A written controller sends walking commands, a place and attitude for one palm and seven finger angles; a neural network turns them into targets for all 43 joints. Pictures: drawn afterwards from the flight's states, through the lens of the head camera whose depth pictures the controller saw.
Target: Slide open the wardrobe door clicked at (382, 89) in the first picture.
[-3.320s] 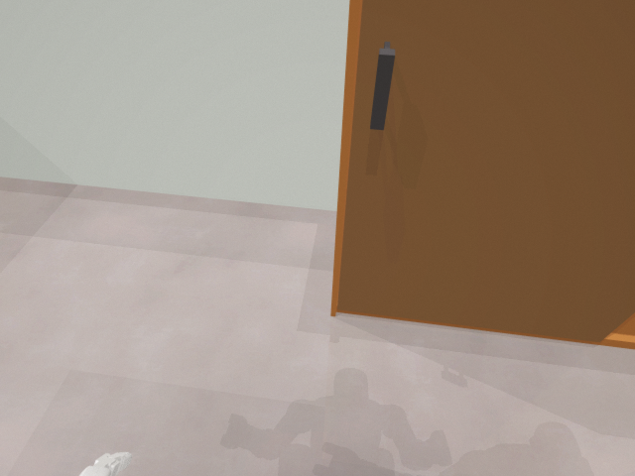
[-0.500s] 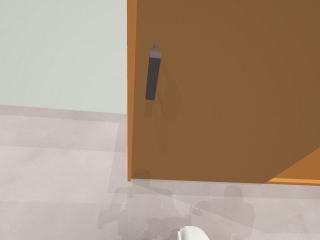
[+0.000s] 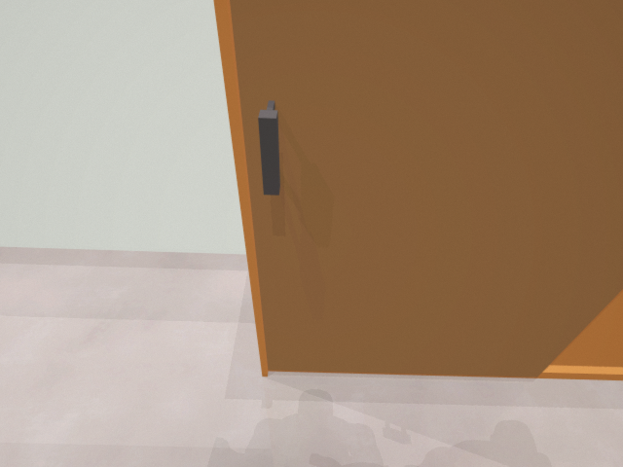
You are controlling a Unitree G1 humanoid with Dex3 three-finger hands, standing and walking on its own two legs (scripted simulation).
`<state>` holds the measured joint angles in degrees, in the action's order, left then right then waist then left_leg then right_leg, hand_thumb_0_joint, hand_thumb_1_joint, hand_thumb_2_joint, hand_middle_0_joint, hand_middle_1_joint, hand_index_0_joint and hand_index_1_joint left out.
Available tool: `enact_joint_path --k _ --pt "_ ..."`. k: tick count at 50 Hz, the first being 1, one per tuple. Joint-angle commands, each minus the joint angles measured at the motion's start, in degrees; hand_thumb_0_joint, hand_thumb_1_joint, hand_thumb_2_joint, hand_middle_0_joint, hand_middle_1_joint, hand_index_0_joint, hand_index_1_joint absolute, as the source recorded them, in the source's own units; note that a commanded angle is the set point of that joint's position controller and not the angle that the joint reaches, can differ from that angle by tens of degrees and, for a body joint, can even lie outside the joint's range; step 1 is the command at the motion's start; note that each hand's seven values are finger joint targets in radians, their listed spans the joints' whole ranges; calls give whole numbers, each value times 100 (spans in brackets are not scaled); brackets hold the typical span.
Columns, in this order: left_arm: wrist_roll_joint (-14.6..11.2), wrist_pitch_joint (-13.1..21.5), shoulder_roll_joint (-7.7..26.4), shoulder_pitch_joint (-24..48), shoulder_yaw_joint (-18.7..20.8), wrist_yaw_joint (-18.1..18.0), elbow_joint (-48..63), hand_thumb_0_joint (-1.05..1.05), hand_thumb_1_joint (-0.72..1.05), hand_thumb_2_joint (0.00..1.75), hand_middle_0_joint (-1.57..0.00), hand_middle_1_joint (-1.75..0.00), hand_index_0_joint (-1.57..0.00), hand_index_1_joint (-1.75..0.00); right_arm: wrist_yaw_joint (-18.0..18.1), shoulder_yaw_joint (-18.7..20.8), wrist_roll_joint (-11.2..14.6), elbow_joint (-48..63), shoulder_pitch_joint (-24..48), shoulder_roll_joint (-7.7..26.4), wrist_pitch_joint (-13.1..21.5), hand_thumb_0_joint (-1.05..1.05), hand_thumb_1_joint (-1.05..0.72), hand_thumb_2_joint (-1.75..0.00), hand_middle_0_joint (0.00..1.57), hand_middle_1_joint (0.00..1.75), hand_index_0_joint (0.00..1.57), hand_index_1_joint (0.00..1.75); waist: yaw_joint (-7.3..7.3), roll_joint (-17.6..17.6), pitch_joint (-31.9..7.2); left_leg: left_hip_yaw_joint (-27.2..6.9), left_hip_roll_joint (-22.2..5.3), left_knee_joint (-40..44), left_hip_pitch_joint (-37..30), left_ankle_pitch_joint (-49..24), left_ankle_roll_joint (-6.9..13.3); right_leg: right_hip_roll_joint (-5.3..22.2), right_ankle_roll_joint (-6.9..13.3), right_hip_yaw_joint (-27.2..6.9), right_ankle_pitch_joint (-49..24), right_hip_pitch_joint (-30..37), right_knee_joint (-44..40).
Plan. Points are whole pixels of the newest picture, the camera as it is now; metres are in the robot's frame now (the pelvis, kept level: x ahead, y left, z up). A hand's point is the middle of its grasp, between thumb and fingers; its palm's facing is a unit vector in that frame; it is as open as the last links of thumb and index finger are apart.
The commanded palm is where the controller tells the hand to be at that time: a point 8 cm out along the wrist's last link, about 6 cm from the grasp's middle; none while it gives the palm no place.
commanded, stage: come to a stop and stand still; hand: left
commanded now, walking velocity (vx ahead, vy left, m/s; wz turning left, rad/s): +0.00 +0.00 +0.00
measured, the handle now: (271, 147) +0.57 +0.09 +0.15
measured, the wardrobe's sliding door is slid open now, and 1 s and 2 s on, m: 0.00 0.00 0.00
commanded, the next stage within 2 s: look again from close up in 1.48 s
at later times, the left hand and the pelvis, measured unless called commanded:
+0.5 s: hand out of the picture +0.01 +0.24 -0.16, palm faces +0.00 -0.95 -0.30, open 7.4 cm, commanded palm none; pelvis -0.02 +0.01 +0.01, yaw +1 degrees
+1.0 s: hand out of the picture +0.02 +0.23 -0.15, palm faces -0.02 -0.96 -0.29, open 7.3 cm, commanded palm none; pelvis +0.01 +0.01 +0.02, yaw +0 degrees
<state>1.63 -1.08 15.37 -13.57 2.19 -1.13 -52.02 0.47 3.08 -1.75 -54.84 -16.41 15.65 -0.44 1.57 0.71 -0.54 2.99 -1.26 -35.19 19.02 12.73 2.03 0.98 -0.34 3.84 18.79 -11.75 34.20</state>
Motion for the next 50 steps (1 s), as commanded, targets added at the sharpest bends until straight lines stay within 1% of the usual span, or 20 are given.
enact_joint_path --k 1,3,4,6,8,11,13,14,16,18,19,21,22,24,26,29,33,41,44,50 --pt "-25 196 1062 -82 215 -8 249 0 90 90 -20 -30 -20 -30 4 185 33 463 502 1127 174 0 -90 -90 20 30 20 30 -205 279 526 -1203 -596 1708 460 1575 130 381 311 -599 394 -165 -1039" --pt "-19 213 1139 -4 210 11 203 0 90 90 -20 -30 -20 -30 -4 164 34 404 447 1151 154 0 -90 -90 20 30 20 30 -119 -32 473 -1064 -489 1568 196 1460 71 493 353 -757 874 -442 -1346" --pt "-15 226 1158 8 192 11 183 0 90 90 -20 -30 -20 -30 -11 150 35 368 421 1152 154 0 -90 -90 20 30 20 30 -95 -33 380 -1012 -482 1511 4 1300 64 535 354 -791 902 -513 -1431" --pt "-10 221 1231 57 186 22 140 0 90 90 -20 -30 -20 -30 -22 141 36 311 419 1185 138 0 -90 -90 20 30 20 30 -57 -106 388 -961 -433 1460 -106 1305 42 592 356 -865 1129 -699 -1577" --pt "-12 218 1301 73 183 34 88 0 90 90 -20 -30 -20 -30 -30 134 41 260 403 1209 112 0 -90 -90 20 30 20 30 -34 -278 435 -852 -350 1281 -185 1226 4 679 378 -959 1415 -880 -1759" --pt "-19 223 1392 234 171 34 32 0 90 90 -20 -30 -20 -30 -29 115 54 142 300 1198 90 0 -90 -90 20 30 20 30 68 -521 331 -622 -206 742 -608 741 -50 878 439 -1088 1570 -1202 -1976" --pt "-17 206 1446 382 172 25 14 0 90 90 -20 -30 -20 -30 -28 115 59 54 188 1206 77 0 -90 -90 20 30 20 30 145 -518 361 -602 -183 571 -770 716 -59 928 470 -1098 1719 -1444 -2003" --pt "-20 204 1436 378 161 19 6 0 90 90 -20 -30 -20 -30 -30 105 66 38 163 1206 82 0 -90 -90 20 30 20 30 138 -443 330 -639 -212 633 -794 721 -46 891 450 -1032 1634 -1415 -1931" --pt "-26 183 1428 315 147 30 -66 0 90 90 -20 -30 -20 -30 -35 95 58 5 219 1253 93 0 -90 -90 20 30 20 30 73 -181 499 -857 -325 1029 -467 1106 -18 740 377 -914 1584 -1293 -1723" --pt "-36 172 1378 97 130 41 -168 0 90 90 -20 -30 -20 -30 -31 79 49 -13 381 1371 123 0 -90 -90 20 30 20 30 -71 194 599 -1217 -514 1690 67 1668 25 525 297 -755 1264 -807 -1411" --pt "-34 172 1335 -63 122 37 -239 0 90 90 -20 -30 -20 -30 -31 68 57 -20 464 1397 141 0 -90 -90 20 30 20 30 -173 385 549 -1357 -590 1911 255 1805 54 461 277 -639 929 -487 -1267" --pt "-32 158 1263 -293 112 37 -372 0 90 90 -20 -30 -20 -30 -29 64 69 -73 574 1425 145 0 -90 -90 20 30 20 30 -257 440 499 -1429 -620 2153 434 2060 55 404 261 -565 691 -143 -1150" --pt "-35 157 1245 -360 104 35 -421 0 90 90 -20 -30 -20 -30 -25 61 75 -101 577 1414 143 0 -90 -90 20 30 20 30 -272 353 468 -1429 -617 2188 397 2046 51 402 264 -555 652 -86 -1165" --pt "-34 178 1185 -414 85 26 -495 0 90 90 -20 -30 -20 -30 -22 48 91 -179 542 1330 157 0 -90 -90 20 30 20 30 -271 227 332 -1374 -587 2121 205 1683 47 439 272 -591 405 -1 -1223" --pt "-34 196 1153 -394 66 18 -531 0 90 90 -20 -30 -20 -30 -17 37 107 -253 527 1289 181 0 -90 -90 20 30 20 30 -233 128 258 -1299 -583 2068 -16 1338 42 504 265 -615 182 -7 -1299" --pt "-29 216 1125 -368 39 2 -565 0 90 90 -20 -30 -20 -30 -26 28 117 -331 477 1229 172 0 -90 -90 20 30 20 30 -165 -54 224 -1228 -565 2012 -258 1162 16 548 260 -670 299 -139 -1477" --pt "-14 189 1100 -396 29 -16 -617 0 90 90 -20 -30 -20 -30 -25 39 115 -427 527 1232 138 0 -90 -90 20 30 20 30 -139 76 414 -1233 -552 2134 -245 1483 -25 527 229 -689 592 -330 -1574" --pt "-7 222 1015 -455 -2 -32 -700 0 90 90 -20 -30 -20 -30 -26 24 128 -505 602 1122 167 0 -90 -90 20 30 20 30 -138 -49 384 -1109 -554 2100 -461 964 -31 571 202 -664 72 -236 -1629" --pt "-13 242 1015 -431 -19 -40 -716 0 90 90 -20 -30 -20 -30 -27 9 135 -509 628 1105 188 0 -90 -90 20 30 20 30 -138 -78 295 -1062 -547 2011 -628 514 -23 590 207 -678 -243 -155 -1633" --pt "-21 253 1040 -323 -32 -46 -721 0 90 90 -20 -30 -20 -30 -21 -20 150 -544 720 1106 215 0 -90 -90 20 30 20 30 -138 -60 243 -961 -548 1945 -761 -20 -31 632 177 -657 -578 22 -1669"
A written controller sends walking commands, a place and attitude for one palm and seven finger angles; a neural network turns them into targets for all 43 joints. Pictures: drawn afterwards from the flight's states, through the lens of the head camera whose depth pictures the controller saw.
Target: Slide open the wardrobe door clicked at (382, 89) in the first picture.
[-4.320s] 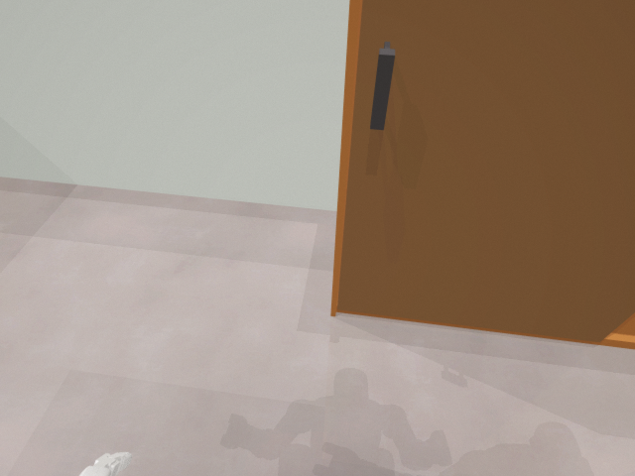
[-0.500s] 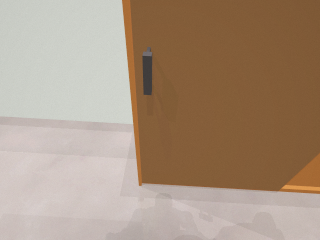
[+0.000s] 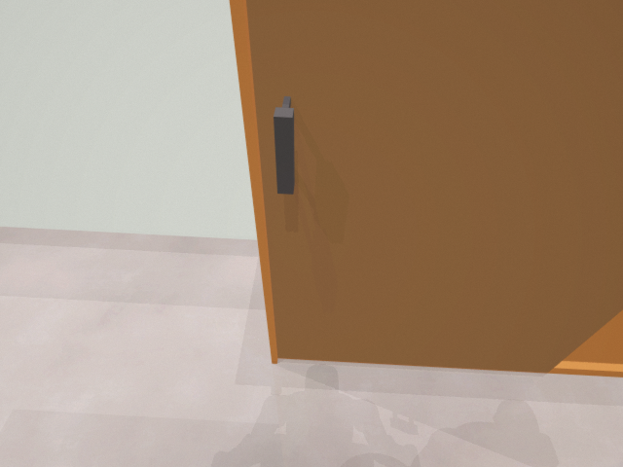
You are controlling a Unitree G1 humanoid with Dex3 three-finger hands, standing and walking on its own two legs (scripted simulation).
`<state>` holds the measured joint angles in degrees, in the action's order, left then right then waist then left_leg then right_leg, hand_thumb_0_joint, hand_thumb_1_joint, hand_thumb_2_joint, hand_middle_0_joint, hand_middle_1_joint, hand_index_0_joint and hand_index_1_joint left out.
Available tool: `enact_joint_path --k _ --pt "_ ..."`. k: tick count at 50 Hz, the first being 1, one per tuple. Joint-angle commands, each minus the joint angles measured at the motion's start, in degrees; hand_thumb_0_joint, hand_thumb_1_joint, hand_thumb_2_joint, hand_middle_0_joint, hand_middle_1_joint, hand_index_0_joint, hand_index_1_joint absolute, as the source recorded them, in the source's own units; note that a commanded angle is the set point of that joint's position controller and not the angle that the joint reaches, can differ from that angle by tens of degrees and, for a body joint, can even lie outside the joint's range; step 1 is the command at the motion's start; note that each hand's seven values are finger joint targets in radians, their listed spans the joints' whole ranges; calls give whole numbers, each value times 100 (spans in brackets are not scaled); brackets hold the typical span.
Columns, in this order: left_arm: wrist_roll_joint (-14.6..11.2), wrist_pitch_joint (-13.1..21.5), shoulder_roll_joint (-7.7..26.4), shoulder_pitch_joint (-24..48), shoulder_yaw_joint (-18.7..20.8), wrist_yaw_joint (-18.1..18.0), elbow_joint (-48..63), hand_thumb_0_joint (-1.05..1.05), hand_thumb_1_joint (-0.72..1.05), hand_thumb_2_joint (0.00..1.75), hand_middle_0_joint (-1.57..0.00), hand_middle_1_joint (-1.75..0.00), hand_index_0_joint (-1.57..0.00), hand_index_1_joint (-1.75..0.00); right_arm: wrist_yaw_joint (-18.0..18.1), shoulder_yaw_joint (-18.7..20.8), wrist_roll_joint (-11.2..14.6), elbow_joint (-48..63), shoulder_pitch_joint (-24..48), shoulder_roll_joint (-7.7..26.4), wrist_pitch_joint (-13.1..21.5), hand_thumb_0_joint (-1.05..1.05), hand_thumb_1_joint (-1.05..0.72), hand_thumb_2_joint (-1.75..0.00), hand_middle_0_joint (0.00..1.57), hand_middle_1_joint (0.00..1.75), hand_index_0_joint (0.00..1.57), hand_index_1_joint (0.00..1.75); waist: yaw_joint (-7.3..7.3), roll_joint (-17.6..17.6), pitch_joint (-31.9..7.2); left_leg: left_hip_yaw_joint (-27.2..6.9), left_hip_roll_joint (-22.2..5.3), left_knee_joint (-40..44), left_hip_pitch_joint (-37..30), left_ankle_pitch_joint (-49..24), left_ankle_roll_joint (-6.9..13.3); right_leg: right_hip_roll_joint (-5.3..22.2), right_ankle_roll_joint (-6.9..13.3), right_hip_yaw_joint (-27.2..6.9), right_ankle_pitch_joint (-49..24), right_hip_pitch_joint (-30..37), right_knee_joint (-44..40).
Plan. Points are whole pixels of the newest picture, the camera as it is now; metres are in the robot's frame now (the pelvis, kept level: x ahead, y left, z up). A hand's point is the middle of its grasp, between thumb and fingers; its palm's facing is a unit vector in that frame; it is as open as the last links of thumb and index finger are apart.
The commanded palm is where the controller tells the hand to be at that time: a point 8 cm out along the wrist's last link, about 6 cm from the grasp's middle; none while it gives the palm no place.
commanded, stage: come to a stop and stand still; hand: left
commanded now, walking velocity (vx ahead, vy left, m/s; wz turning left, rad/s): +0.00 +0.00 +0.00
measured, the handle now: (286, 145) +0.56 +0.08 +0.13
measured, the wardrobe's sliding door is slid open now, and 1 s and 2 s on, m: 0.00 0.00 0.00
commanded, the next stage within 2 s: look again from close up in 0.48 s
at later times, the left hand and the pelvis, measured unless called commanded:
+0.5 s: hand out of the picture +0.09 +0.23 -0.16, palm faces -0.04 -0.95 -0.30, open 7.3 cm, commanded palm none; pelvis +0.03 +0.00 +0.00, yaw +0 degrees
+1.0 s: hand out of the picture +0.08 +0.23 -0.16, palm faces -0.05 -0.95 -0.31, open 7.3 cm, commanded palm none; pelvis +0.03 +0.00 +0.00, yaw -1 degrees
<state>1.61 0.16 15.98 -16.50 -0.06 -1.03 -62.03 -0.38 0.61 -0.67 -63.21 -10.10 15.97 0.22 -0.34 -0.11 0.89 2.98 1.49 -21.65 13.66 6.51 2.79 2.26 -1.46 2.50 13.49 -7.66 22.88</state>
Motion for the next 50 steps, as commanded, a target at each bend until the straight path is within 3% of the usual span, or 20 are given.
enact_joint_path --k 1,3,10,18,25,33,39,50 --pt "-24 140 977 -43 184 -57 277 0 90 90 -20 -30 -20 -30 65 214 41 291 116 1067 158 0 -90 -90 20 30 20 30 44 47 34 -922 -813 524 -303 389 -103 523 287 -534 -163 -347 -555" --pt "-32 153 995 27 182 -58 280 0 90 90 -20 -30 -20 -30 66 204 44 282 134 1053 162 0 -90 -90 20 30 20 30 62 -74 -22 -860 -806 444 -392 85 -105 548 287 -533 -279 -295 -591" --pt "-47 159 1051 211 181 -65 297 0 90 90 -20 -30 -20 -30 75 170 41 265 263 1102 177 0 -90 -90 20 30 20 30 59 0 -180 -781 -825 319 -568 -616 -112 572 270 -533 -729 -50 -599" --pt "-51 117 1086 398 185 -47 309 0 90 90 -20 -30 -20 -30 76 146 31 240 350 1170 167 0 -90 -90 20 30 20 30 48 96 -104 -827 -838 511 -539 -336 -151 556 234 -502 -461 14 -677" --pt "-53 130 1155 508 192 -48 337 0 90 90 -20 -30 -20 -30 79 146 33 244 400 1222 183 0 -90 -90 20 30 20 30 42 13 -222 -805 -861 442 -698 -812 -141 585 226 -494 -763 129 -697" --pt "-51 104 1186 561 190 -31 305 0 90 90 -20 -30 -20 -30 75 147 29 224 420 1267 163 0 -90 -90 20 30 20 30 52 22 -80 -825 -864 630 -665 -318 -165 564 212 -513 -434 44 -772" --pt "-52 117 1202 521 185 -35 271 0 90 90 -20 -30 -20 -30 84 134 39 203 421 1265 177 0 -90 -90 20 30 20 30 30 -32 -191 -799 -881 538 -796 -732 -145 587 213 -508 -672 120 -782" --pt "-52 107 1222 526 186 -28 215 0 90 90 -20 -30 -20 -30 91 131 40 172 433 1299 172 0 -90 -90 20 30 20 30 47 19 -94 -791 -876 612 -792 -581 -156 580 205 -517 -558 87 -828"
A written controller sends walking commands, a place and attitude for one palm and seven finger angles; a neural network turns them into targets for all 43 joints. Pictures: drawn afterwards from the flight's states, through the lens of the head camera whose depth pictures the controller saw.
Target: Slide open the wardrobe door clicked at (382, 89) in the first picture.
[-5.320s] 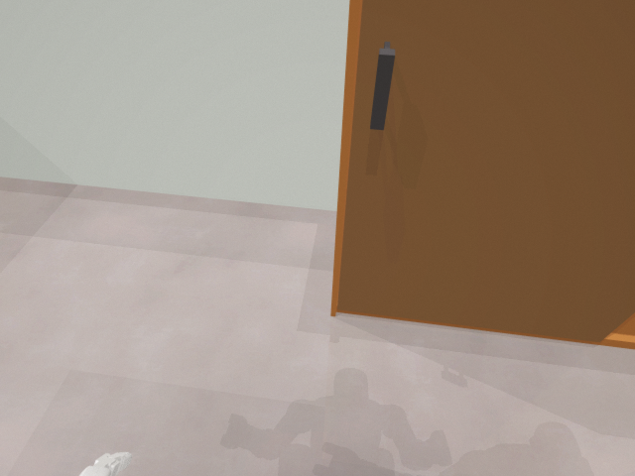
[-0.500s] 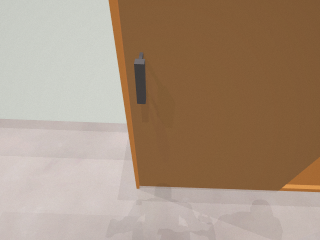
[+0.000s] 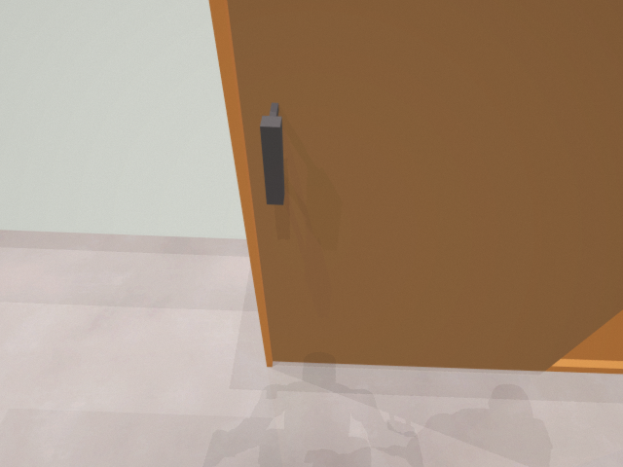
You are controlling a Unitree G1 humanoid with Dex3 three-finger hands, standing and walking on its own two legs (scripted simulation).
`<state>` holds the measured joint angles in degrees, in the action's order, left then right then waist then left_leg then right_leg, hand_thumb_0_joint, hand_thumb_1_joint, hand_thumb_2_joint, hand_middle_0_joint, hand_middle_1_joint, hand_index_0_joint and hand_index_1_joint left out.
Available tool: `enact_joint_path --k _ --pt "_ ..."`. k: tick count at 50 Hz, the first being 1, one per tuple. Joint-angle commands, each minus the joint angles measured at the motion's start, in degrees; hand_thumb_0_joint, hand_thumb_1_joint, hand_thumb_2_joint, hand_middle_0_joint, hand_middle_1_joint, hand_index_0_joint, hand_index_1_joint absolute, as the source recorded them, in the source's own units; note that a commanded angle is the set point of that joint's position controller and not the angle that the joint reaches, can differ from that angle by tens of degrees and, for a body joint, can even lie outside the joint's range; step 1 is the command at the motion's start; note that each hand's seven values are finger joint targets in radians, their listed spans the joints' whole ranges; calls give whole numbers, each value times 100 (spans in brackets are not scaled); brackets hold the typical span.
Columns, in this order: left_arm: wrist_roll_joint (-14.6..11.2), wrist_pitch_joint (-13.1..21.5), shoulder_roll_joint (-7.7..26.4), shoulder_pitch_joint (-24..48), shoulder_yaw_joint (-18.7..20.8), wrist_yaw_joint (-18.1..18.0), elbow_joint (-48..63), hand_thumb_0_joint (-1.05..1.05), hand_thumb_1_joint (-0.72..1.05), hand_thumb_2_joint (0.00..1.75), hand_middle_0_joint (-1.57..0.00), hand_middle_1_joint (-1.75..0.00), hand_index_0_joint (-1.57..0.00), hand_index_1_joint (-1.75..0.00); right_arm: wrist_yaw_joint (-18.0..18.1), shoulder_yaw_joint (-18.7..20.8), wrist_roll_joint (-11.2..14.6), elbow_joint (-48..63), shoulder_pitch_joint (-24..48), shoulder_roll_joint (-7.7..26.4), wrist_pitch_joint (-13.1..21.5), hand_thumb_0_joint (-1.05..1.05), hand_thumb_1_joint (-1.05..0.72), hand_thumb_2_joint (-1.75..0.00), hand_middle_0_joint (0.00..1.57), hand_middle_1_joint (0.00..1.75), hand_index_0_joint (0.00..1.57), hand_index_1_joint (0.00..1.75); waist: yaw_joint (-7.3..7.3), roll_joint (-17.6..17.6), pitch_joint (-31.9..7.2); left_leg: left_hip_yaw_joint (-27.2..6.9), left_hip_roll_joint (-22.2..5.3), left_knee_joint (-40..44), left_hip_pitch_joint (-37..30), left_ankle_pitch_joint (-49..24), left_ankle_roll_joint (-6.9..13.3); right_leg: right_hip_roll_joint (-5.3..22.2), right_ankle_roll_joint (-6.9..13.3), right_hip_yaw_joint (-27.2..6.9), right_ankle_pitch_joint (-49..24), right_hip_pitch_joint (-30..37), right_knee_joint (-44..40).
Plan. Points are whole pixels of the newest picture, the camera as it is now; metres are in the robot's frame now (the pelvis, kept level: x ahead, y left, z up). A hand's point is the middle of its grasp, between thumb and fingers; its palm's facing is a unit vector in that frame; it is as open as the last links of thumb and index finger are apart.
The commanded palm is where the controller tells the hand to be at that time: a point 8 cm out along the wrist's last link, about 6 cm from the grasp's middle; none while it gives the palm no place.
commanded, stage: look again from close up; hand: left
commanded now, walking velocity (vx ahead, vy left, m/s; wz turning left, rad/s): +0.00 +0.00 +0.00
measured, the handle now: (275, 154) +0.52 +0.09 +0.12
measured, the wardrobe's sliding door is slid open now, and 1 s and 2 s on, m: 0.00 0.00 0.00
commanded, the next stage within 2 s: raise the hand with hooked fingers in 0.34 s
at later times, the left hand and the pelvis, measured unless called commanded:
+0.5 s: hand out of the picture +0.09 +0.23 -0.14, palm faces +0.13 -0.94 -0.31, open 7.4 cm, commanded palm +0.10 +0.27 -0.07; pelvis +0.00 -0.01 +0.00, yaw +0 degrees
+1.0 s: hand (117, 440) +0.15 +0.23 +0.00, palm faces +0.14 -0.99 -0.08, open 9.4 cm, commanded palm +0.13 +0.28 +0.00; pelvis -0.04 -0.04 -0.07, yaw +2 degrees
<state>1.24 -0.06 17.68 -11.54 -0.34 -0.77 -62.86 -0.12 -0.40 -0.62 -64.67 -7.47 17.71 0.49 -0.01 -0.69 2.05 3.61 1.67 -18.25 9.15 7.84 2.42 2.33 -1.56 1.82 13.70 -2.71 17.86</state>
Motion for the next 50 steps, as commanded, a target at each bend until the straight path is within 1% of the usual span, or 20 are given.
enact_joint_path --k 1,21,22,23,24,25,26,27,29,30,32,34,36,38,39,42,44,45,47,50 --pt "-18 129 1044 13 214 -53 290 0 90 90 -20 -30 -20 -30 66 235 32 318 192 1124 147 0 -90 -90 20 30 20 30 7 76 -224 -853 -895 279 -366 -682 -119 585 217 -453 -561 -428 -332" --pt "-20 137 1112 115 239 -45 271 0 90 90 -20 -30 -20 -30 80 228 25 301 238 1177 164 0 -90 -90 20 30 20 30 3 101 -300 -816 -918 247 -488 -991 -122 584 218 -459 -784 -338 -338" --pt "42 280 193 -300 56 -302 302 0 90 90 -20 -30 -20 -30 59 128 63 614 -207 468 214 0 -90 -90 20 30 20 30 108 262 -151 -482 -901 -780 -282 -1811 -209 526 116 -495 -1487 -702 149" --pt "-739 1406 2681 3670 2583 -224 7757 0 88 89 -20 -32 -20 -32 262 476 255 2330 -560 894 781 0 -90 -90 20 30 20 30 431 624 -2587 -736 -143 -543 -1825 -2666 -345 -200 333 287 -2307 -663 750" --pt "-487 1427 2579 2121 2207 -145 7183 0 85 88 -20 -33 -20 -33 426 153 203 2371 -473 426 1195 0 -90 -90 20 30 20 30 57 1779 -1936 -488 -450 -410 -2501 -3144 -424 -201 314 209 -1295 -1192 926" --pt "-658 1348 1914 579 1963 -197 6124 0 83 87 -21 -34 -21 -34 418 254 122 2254 -398 718 1306 0 -90 -90 20 30 20 30 -65 1742 -1946 -578 -437 -556 -2023 -3061 -404 -240 361 292 -470 -1260 1089" --pt "-908 1017 343 -728 1277 -84 5368 0 81 86 -21 -36 -21 -36 346 315 217 2221 -522 347 1276 0 -90 -90 20 30 20 30 245 1153 -1352 -538 -464 -585 -1754 -2601 -297 -243 275 338 -326 -1648 1005" --pt "-1026 1166 272 -122 1288 100 6040 0 78 85 -21 -37 -21 -37 284 434 182 2624 -392 482 1313 0 -90 -90 20 30 20 30 162 891 -888 -553 -396 -810 -1070 -2068 -223 -215 252 341 -528 -1726 982" --pt "-1261 1665 101 -1336 1642 568 5090 0 74 83 -21 -40 -21 -40 265 580 174 2833 -252 511 1329 0 -90 -90 20 30 20 30 -7 5 -355 -410 -209 -1318 166 -884 -235 -267 255 475 -629 -2002 1046" --pt "-1368 1966 -16 -1783 1753 839 4477 0 71 82 -21 -42 -21 -42 237 580 177 2879 -232 487 1304 0 -90 -90 20 30 20 30 -87 -779 -156 -401 -200 -1564 861 -487 -256 -326 236 530 -454 -2447 1342" --pt "-1689 2708 -231 -2090 1757 1566 3926 0 67 80 -22 -45 -22 -45 188 575 253 3067 45 468 1384 0 -90 -90 20 30 20 30 -222 -1475 35 -365 -165 -2139 2070 315 -306 -328 242 470 147 -3236 2002" --pt "-1985 3239 293 -2180 2272 2310 3688 0 62 78 -22 -48 -22 -48 128 582 380 3399 172 499 1528 0 -90 -90 20 30 20 30 -412 -1178 -278 -289 -115 -2589 2556 582 -333 -188 308 118 352 -3358 2348" --pt "-2354 3481 1050 -1659 2912 2989 4313 0 57 76 -22 -51 -22 -51 134 571 394 3774 136 597 1675 0 -90 -90 20 30 20 30 -404 -550 -1211 -232 -57 -3000 2731 655 -295 -73 276 -281 362 -3124 2536" --pt "-2582 3407 1639 -1019 3328 3218 5223 0 53 74 -23 -54 -23 -54 244 543 329 4053 55 558 1704 0 -90 -90 20 30 20 30 -454 50 -1942 -156 -53 -3207 2740 700 -190 -46 153 -600 636 -2924 2539" --pt "-2649 3395 1997 -573 3559 3190 5600 0 50 73 -23 -55 -23 -55 289 517 284 4026 -67 547 1691 0 -90 -90 20 30 20 30 -424 364 -1989 -209 -97 -3339 2755 742 -175 -53 130 -752 811 -2970 2545" --pt "-2802 3648 1666 446 3230 2961 7071 0 43 70 -23 -60 -23 -60 464 402 244 4037 -220 331 1774 0 -90 -90 20 30 20 30 -120 872 -2294 -305 -202 -3478 2256 758 -63 -114 99 -848 1041 -3048 2424" --pt "-2741 3668 1463 914 2842 2870 7364 0 39 68 -24 -63 -24 -63 586 356 212 3843 -393 397 1863 0 -90 -90 20 30 20 30 165 583 -2084 -411 -286 -3624 2252 794 -10 -208 116 -825 1022 -3323 2436" --pt "-2699 3598 1271 910 2571 2898 7177 0 36 67 -24 -64 -24 -64 646 346 238 3723 -424 429 1918 0 -90 -90 20 30 20 30 278 693 -1793 -446 -303 -3643 2267 890 -7 -223 135 -802 1063 -3554 2414" --pt "-2620 3251 1142 793 2261 3038 6598 0 32 65 -24 -68 -24 -68 727 311 291 3565 -474 509 1989 0 -90 -90 20 30 20 30 362 599 -1176 -525 -313 -3500 2433 1120 9 -284 161 -662 1263 -3760 2298" --pt "-2573 2398 1512 696 2363 3343 6011 0 25 62 -25 -72 -25 -72 826 277 370 3599 -470 605 2031 0 -90 -90 20 30 20 30 224 373 -1112 -558 -296 -3303 2518 1093 23 -170 70 -843 1268 -3477 1970"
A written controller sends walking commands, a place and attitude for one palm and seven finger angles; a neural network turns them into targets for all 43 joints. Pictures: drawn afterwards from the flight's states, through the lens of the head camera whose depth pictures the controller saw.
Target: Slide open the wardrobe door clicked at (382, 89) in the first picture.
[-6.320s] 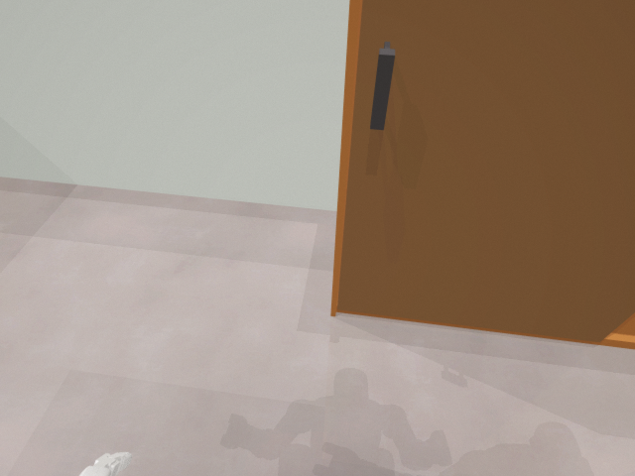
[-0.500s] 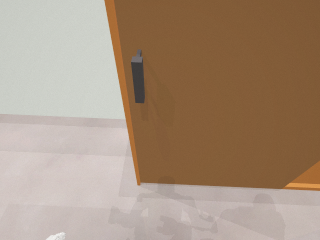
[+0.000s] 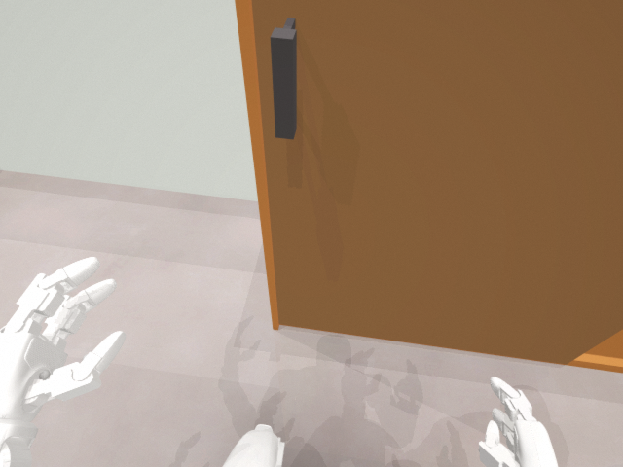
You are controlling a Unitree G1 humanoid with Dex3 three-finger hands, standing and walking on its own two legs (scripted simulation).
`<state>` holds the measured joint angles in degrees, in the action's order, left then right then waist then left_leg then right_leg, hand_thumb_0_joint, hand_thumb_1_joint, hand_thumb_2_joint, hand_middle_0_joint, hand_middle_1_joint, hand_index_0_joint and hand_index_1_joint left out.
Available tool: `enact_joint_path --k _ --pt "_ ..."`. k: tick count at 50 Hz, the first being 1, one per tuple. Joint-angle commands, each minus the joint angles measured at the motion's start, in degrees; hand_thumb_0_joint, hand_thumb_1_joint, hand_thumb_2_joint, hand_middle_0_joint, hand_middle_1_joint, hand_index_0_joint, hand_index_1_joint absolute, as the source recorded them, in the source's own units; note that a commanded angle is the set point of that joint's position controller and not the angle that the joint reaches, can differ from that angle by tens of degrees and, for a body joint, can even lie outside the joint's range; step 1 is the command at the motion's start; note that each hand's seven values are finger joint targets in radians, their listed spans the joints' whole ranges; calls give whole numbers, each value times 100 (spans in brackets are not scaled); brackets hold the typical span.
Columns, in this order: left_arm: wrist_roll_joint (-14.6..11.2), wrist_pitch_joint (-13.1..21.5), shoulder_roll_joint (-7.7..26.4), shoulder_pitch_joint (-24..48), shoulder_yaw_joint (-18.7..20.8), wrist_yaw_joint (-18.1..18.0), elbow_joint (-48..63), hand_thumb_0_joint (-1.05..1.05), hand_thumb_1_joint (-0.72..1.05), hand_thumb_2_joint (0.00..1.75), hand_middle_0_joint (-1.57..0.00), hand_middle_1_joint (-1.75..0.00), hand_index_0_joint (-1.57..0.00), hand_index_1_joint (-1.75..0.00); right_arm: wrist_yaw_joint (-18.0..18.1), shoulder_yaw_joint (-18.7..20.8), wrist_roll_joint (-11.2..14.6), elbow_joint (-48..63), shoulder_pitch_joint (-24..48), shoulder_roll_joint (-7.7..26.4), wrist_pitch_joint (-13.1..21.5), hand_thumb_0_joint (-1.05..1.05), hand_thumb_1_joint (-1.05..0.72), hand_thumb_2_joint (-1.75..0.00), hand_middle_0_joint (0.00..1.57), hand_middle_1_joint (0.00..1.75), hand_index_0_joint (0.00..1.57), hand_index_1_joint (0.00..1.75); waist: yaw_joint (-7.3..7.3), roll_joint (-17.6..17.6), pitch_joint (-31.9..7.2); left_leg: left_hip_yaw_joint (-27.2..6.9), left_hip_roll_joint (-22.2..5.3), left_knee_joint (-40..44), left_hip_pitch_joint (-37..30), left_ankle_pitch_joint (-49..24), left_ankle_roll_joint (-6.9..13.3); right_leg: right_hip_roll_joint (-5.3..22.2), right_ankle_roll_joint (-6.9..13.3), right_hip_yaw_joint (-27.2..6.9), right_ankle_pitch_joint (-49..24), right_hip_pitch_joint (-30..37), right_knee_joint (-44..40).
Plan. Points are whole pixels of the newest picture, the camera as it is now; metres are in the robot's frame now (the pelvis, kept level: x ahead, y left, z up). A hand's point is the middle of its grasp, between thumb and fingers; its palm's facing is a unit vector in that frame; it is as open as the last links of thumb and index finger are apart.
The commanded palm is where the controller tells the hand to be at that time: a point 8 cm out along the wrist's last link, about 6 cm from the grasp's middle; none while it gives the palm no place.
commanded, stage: raise the hand with hooked fingers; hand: left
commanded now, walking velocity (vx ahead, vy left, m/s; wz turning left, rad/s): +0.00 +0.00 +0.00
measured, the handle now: (288, 79) +0.56 +0.11 +0.20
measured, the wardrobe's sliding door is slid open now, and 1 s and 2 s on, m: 0.00 0.00 0.00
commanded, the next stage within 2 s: move the hooked fingers beside the handle in 1.54 s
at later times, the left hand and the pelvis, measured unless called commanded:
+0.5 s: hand (70, 290) +0.25 +0.29 +0.13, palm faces +0.00 -1.00 -0.06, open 12.4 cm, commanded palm +0.22 +0.35 +0.15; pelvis +0.01 +0.04 +0.04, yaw -1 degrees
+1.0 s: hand (14, 207) +0.28 +0.31 +0.22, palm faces +0.06 -1.00 -0.08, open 13.9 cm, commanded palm +0.25 +0.35 +0.22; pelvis +0.00 +0.04 +0.06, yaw +0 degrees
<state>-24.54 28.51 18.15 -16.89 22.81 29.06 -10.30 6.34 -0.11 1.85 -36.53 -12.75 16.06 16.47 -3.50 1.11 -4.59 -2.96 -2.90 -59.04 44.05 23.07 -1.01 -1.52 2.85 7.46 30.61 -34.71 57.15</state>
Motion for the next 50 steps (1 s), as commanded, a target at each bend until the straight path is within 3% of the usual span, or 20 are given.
enact_joint_path --k 1,2,3,4,6,9,10,12,13,14,17,19,20,24,26,28,34,39,43,50 --pt "45 -762 1709 1079 264 396 574 0 22 61 -25 -74 -25 -74 186 239 132 823 89 769 412 0 -90 -90 20 30 20 30 461 131 -456 91 160 879 -977 -511 360 248 -379 -1406 -484 -123 -2033" --pt "52 -983 1830 1057 383 401 636 0 20 60 -25 -75 -25 -75 173 221 129 893 127 770 395 0 -90 -90 20 30 20 30 357 204 -625 82 177 996 -1079 -654 361 270 -373 -1348 -631 77 -2034" --pt "19 -1160 1964 863 638 346 637 0 18 59 -25 -76 -25 -76 148 225 126 979 162 717 377 0 -90 -90 20 30 20 30 238 57 -806 74 174 1090 -1176 -845 350 280 -386 -1274 -894 307 -2007" --pt "-58 -1251 2109 620 954 253 720 0 15 58 -25 -78 -25 -78 102 228 112 1027 218 686 368 0 -90 -90 20 30 20 30 71 183 -988 68 176 1134 -1312 -1114 325 283 -396 -1255 -1322 592 -1946" --pt "-217 -1248 1998 337 1238 1 1175 0 11 56 -26 -81 -26 -81 6 218 84 1159 240 539 328 0 -90 -90 20 30 20 30 -66 90 -1329 104 185 1321 -1603 -1506 290 227 -408 -988 -2072 893 -1814" --pt "-339 -1089 1714 47 1314 -388 1483 0 4 53 -26 -86 -26 -86 -120 220 57 1212 220 457 310 0 -90 -90 20 30 20 30 -157 77 -1225 139 212 1525 -1793 -1768 240 50 -339 -662 -2521 1016 -1703" --pt "-318 -1050 1442 42 1056 -441 1527 0 1 52 -26 -87 -26 -87 -153 224 77 1226 200 479 303 0 -90 -90 20 30 20 30 -60 148 -1109 184 230 1594 -1889 -1723 242 4 -333 -566 -2485 836 -1703" --pt "-170 -1063 1211 105 702 -488 1558 0 -3 50 -27 -90 -27 -90 -185 246 100 1194 110 551 299 0 -90 -90 20 30 20 30 62 428 -1023 209 223 1715 -2109 -1641 242 -65 -292 -401 -2264 570 -1703" --pt "-107 -1148 1107 149 505 -472 1460 0 -6 49 -27 -92 -27 -92 -184 242 115 1189 80 579 296 0 -90 -90 20 30 20 30 160 386 -868 192 216 1768 -2095 -1478 248 -76 -295 -381 -2069 438 -1776" --pt "-46 -1220 1066 329 324 -414 1459 0 -8 48 -27 -93 -27 -93 -170 235 120 1180 48 618 306 0 -90 -90 20 30 20 30 205 296 -658 168 204 1814 -2062 -1414 262 -89 -274 -401 -1987 444 -1842" --pt "124 -1378 1326 885 213 -348 1720 0 -15 45 -27 -98 -27 -98 -81 218 154 1180 6 717 331 0 -90 -90 20 30 20 30 308 300 -812 50 168 2016 -2290 -1115 281 -76 -267 -369 -1602 392 -1974" --pt "153 -1391 1652 1425 378 -396 2029 0 -20 43 -28 -100 -28 -100 2 179 132 1131 56 725 351 0 -90 -90 20 30 20 30 301 425 -817 -7 164 2129 -2467 -1040 281 -79 -222 -389 -1485 526 -2068" --pt "173 -1358 1800 1602 529 -443 2231 0 -22 42 -28 -102 -28 -102 29 166 132 1135 79 698 361 0 -90 -90 20 30 20 30 266 466 -1066 -50 156 2202 -2670 -1103 277 -71 -208 -367 -1504 621 -2083" --pt "158 -1308 2028 1663 883 -638 2258 0 -31 38 -29 -108 -29 -108 73 71 115 1049 136 638 356 0 -90 -90 20 30 20 30 143 540 -1043 -134 140 2428 -2924 -1227 220 -108 -152 -292 -1593 935 -2210" --pt "155 -1442 1771 1697 669 -645 2118 0 -36 36 -29 -111 -29 -111 69 10 149 1055 225 580 323 0 -90 -90 20 30 20 30 159 831 -816 -176 130 2615 -3001 -1068 161 -97 -150 -245 -1524 937 -2278" --pt "145 -1717 1661 1748 560 -598 1836 0 -41 34 -29 -114 -29 -114 64 -17 177 1045 267 578 292 0 -90 -90 20 30 20 30 170 881 -598 -241 113 2794 -3010 -834 124 -88 -166 -214 -1495 947 -2392" --pt "234 -2622 1726 2167 415 -415 1441 0 -50 30 -30 -120 -30 -120 66 -78 240 1161 368 622 159 0 -90 -90 20 30 20 30 132 533 -272 -195 144 3074 -2992 -652 166 -103 -187 -257 -1518 1212 -2800" --pt "260 -2567 2164 2979 742 -565 1903 0 -50 30 -30 -120 -30 -120 103 -129 208 1190 473 591 115 0 -90 -90 20 30 20 30 127 348 -532 -217 157 3229 -3366 -663 188 -122 -173 -289 -1473 1453 -3008" --pt "312 -2458 2205 3323 752 -601 1969 0 -50 30 -30 -120 -30 -120 151 -169 211 1117 485 540 142 0 -90 -90 20 30 20 30 138 855 -630 -227 167 3381 -3700 -723 152 -87 -146 -307 -1540 1592 -3115" --pt "347 -3108 2258 3564 626 -412 1259 0 -50 30 -30 -120 -30 -120 177 -208 302 1031 549 576 56 0 -90 -90 20 30 20 30 126 612 -263 -141 224 3548 -3528 -710 193 -35 -169 -337 -1557 1780 -3450"
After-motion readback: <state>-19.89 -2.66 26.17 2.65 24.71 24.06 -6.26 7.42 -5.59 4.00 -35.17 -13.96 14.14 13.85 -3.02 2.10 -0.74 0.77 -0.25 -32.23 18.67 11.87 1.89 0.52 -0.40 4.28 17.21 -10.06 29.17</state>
